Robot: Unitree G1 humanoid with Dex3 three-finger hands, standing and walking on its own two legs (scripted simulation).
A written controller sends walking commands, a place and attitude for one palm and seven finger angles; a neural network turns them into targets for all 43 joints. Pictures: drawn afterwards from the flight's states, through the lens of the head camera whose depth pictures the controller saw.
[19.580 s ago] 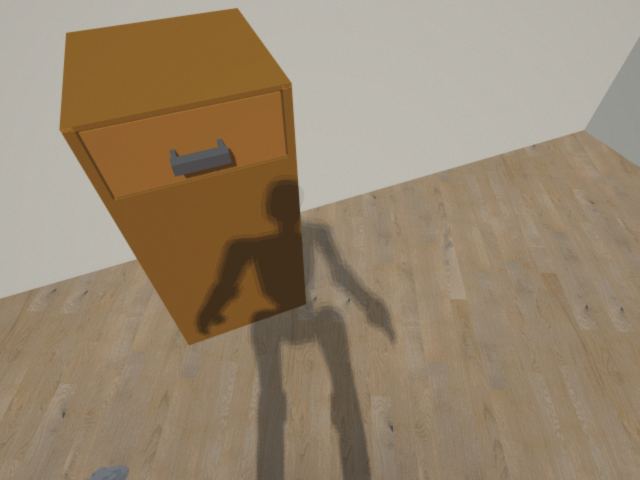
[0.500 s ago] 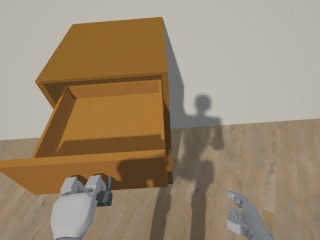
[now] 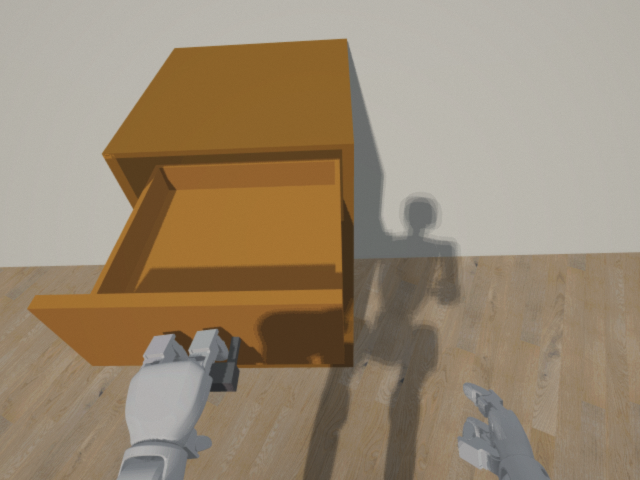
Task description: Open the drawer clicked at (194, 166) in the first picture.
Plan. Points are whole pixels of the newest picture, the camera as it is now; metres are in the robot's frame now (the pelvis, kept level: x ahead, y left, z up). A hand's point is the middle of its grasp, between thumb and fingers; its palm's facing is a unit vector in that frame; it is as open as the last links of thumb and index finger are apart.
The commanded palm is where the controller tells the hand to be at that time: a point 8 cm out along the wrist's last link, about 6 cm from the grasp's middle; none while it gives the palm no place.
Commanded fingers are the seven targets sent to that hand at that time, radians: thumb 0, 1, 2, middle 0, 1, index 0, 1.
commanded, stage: open the thumb to release the handle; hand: left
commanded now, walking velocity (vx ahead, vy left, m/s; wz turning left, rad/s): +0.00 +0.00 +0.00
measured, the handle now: (195, 360) +0.25 +0.20 +0.02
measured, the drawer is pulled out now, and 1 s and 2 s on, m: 0.30 0.30 0.30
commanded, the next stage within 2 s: lift the hand off the handle in 0.04 s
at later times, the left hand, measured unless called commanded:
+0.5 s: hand (194, 401) +0.21 +0.19 +0.00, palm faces +0.05 -0.10 -0.99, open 13.6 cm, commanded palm +0.18 +0.19 +0.05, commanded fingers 0.00 -0.50 0.30 -0.30 -1.20 -0.30 -1.20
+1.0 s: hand (185, 380) +0.21 +0.18 +0.06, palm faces +0.07 -0.15 -0.99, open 13.6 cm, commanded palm +0.18 +0.18 +0.12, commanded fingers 0.00 -0.50 0.30 -0.30 -1.20 -0.30 -1.20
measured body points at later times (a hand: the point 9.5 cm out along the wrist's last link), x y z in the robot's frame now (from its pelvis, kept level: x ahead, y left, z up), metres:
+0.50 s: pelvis -0.01 +0.00 +0.00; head +0.01 -0.03 +0.45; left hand +0.20 +0.19 +0.05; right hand +0.21 -0.20 -0.11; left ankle +0.00 +0.13 -0.71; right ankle +0.01 -0.08 -0.71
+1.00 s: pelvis +0.00 +0.01 +0.02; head +0.00 -0.04 +0.46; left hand +0.20 +0.19 +0.11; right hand +0.23 -0.18 -0.08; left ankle +0.00 +0.13 -0.71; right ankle +0.01 -0.08 -0.71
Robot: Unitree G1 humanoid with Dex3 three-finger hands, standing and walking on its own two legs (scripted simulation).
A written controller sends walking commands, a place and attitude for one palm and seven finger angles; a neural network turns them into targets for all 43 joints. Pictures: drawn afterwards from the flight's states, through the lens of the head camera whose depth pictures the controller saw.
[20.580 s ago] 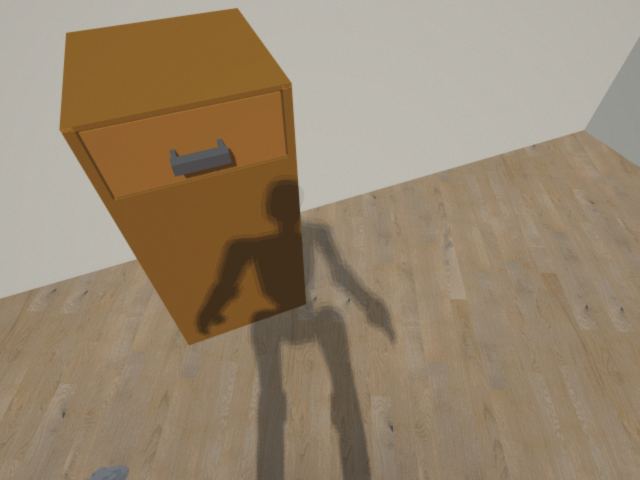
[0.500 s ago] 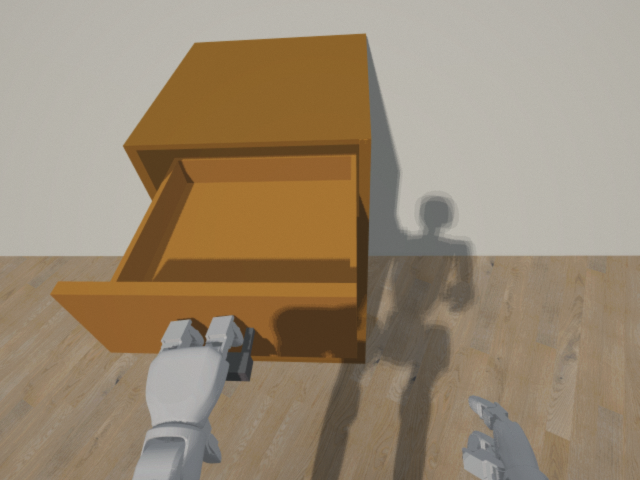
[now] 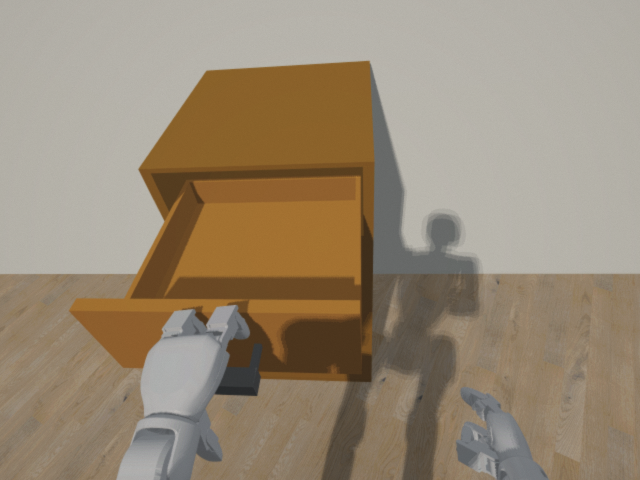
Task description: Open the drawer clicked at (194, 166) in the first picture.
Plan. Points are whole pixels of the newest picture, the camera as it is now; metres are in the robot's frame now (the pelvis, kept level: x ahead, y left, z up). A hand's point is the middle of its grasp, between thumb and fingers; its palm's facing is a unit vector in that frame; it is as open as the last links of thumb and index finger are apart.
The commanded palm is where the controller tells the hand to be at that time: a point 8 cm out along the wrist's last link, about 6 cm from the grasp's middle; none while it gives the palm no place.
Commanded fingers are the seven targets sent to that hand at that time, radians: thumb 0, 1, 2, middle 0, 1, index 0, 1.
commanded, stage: lift the hand off the handle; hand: left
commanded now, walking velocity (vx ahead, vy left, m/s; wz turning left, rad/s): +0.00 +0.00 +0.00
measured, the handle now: (219, 364) +0.25 +0.19 +0.00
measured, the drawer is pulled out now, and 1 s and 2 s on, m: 0.30 0.30 0.30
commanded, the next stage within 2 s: draw the hand back to the body in 0.74 s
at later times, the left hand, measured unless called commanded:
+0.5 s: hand (199, 334) +0.23 +0.17 +0.13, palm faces +0.19 -0.17 -0.97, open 13.8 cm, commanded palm +0.18 +0.17 +0.18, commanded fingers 0.00 -0.50 0.30 -0.30 -1.20 -0.30 -1.20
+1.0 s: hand (182, 331) +0.22 +0.18 +0.14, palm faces +0.13 -0.14 -0.98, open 13.8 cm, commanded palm +0.17 +0.19 +0.20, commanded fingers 0.00 -0.50 0.30 -0.30 -1.20 -0.30 -1.20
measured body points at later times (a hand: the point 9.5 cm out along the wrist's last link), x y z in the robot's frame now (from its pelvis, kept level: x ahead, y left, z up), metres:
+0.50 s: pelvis +0.00 +0.00 +0.01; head -0.02 -0.06 +0.46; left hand +0.21 +0.17 +0.18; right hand +0.25 -0.17 -0.07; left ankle +0.00 +0.12 -0.73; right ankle +0.01 -0.09 -0.73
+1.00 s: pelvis -0.01 -0.01 +0.02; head -0.02 -0.06 +0.46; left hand +0.21 +0.19 +0.19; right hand +0.24 -0.19 -0.08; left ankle +0.00 +0.12 -0.73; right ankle +0.01 -0.09 -0.73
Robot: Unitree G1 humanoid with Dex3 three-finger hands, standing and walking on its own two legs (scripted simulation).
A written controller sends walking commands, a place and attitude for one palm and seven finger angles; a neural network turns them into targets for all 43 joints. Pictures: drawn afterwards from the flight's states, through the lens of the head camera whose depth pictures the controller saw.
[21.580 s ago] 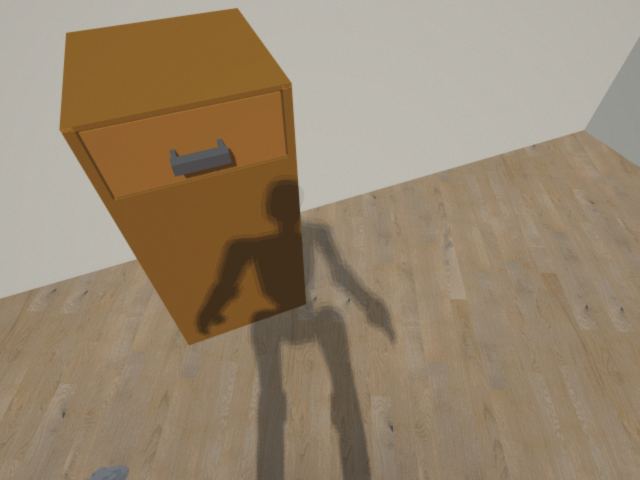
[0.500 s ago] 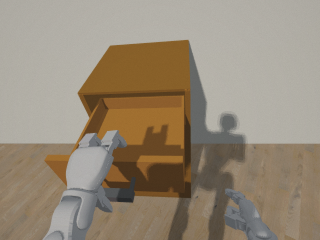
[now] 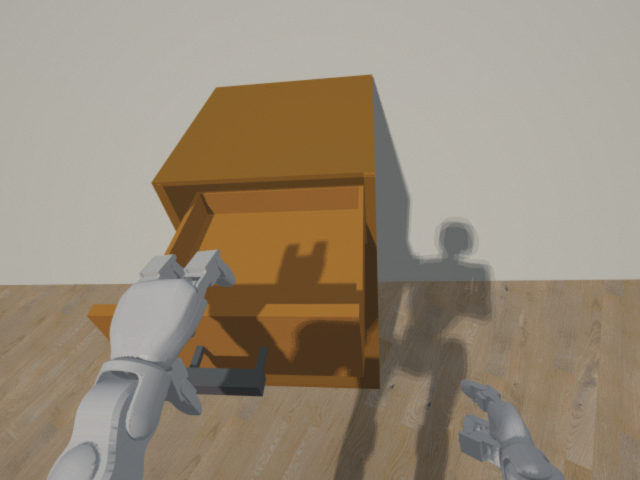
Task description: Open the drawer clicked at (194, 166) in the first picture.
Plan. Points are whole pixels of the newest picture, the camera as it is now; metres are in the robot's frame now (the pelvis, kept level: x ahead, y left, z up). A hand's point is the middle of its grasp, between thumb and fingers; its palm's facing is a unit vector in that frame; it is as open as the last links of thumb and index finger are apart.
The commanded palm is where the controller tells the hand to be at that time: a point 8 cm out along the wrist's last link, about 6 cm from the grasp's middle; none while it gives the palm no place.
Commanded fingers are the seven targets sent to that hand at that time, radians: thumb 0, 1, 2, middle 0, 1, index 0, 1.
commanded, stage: draw the hand back to the body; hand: left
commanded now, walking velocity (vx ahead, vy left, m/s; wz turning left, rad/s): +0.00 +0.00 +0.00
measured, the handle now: (226, 366) +0.26 +0.20 -0.01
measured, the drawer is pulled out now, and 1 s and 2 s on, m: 0.30 0.30 0.30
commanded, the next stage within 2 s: step back with the hand held close in 1.44 s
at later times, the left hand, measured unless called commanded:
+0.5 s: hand (152, 345) +0.21 +0.22 +0.13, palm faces +0.17 -0.47 -0.87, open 13.8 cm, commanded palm +0.16 +0.24 +0.18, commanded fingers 0.00 -0.36 0.36 -0.29 -1.11 -0.29 -1.11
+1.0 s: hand (128, 323) +0.21 +0.24 +0.16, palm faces +0.36 -0.83 -0.42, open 10.8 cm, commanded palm +0.16 +0.29 +0.17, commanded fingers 0.00 0.51 0.74 -0.23 -0.55 -0.23 -0.55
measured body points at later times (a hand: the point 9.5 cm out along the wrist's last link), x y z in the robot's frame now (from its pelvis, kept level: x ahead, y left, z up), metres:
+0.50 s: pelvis +0.01 +0.01 +0.00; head +0.00 -0.03 +0.45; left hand +0.19 +0.24 +0.17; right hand +0.25 -0.17 -0.08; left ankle +0.00 +0.13 -0.74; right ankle +0.01 -0.08 -0.74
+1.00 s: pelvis +0.04 +0.01 +0.00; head +0.03 -0.01 +0.45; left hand +0.19 +0.28 +0.18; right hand +0.23 -0.20 -0.09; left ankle +0.00 +0.13 -0.74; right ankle +0.01 -0.08 -0.74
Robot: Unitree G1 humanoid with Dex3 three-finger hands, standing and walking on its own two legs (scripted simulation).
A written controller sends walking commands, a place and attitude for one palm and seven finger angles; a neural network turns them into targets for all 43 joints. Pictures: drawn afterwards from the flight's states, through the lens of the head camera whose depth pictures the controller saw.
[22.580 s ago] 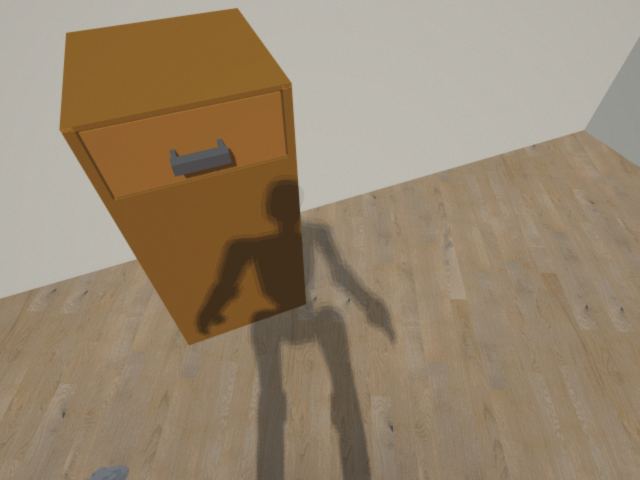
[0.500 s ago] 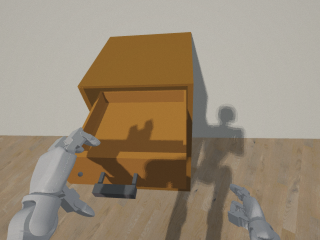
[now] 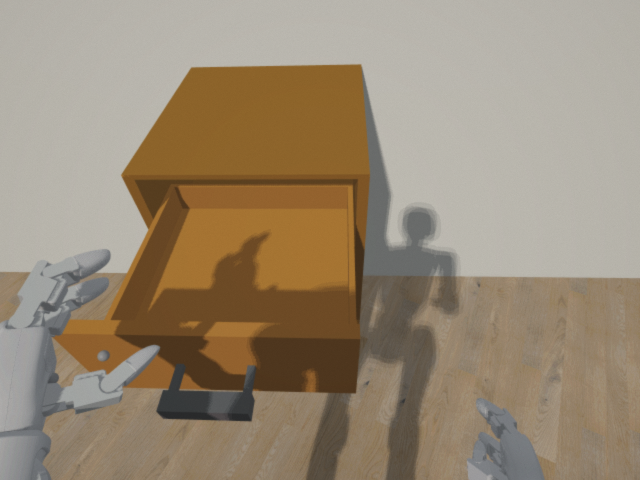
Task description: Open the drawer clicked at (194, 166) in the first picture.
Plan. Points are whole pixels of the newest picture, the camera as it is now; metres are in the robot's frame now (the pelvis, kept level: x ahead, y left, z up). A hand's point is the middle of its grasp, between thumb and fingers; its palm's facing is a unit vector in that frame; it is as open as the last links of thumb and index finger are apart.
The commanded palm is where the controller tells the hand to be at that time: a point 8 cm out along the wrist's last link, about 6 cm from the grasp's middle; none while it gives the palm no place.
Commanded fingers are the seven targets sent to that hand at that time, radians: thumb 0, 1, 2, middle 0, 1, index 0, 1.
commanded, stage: draw the hand back to the body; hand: left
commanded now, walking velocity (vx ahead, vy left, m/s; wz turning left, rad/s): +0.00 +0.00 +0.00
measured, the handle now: (211, 388) +0.23 +0.18 -0.01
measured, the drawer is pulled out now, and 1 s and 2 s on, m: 0.30 0.30 0.30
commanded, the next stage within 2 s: step back with the hand held close in 0.44 s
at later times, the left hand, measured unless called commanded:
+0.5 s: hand (87, 367) +0.17 +0.23 +0.15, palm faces +0.41 -0.81 -0.42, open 7.5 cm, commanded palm +0.12 +0.27 +0.17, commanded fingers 0.00 0.90 0.90 -0.20 -0.30 -0.20 -0.30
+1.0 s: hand (46, 405) +0.14 +0.25 +0.15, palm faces +0.31 -0.80 -0.52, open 7.4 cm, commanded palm +0.08 +0.29 +0.17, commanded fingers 0.00 0.90 0.90 -0.20 -0.30 -0.20 -0.30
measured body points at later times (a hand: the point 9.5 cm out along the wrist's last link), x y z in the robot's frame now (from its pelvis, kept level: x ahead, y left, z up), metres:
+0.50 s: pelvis +0.00 -0.01 +0.00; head -0.01 -0.04 +0.45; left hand +0.15 +0.27 +0.18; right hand +0.20 -0.21 -0.08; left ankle -0.03 +0.12 -0.74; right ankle -0.03 -0.09 -0.74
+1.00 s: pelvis -0.05 +0.01 -0.01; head -0.02 +0.01 +0.44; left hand +0.12 +0.29 +0.18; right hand +0.14 -0.23 -0.09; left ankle -0.03 +0.12 -0.74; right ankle -0.03 -0.09 -0.74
